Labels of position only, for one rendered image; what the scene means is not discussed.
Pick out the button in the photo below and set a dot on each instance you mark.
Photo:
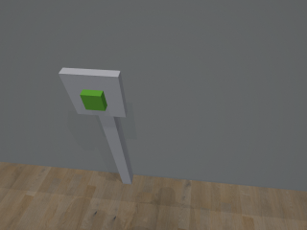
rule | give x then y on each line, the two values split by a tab
94	99

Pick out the panel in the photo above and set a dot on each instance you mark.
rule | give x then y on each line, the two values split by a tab
75	80

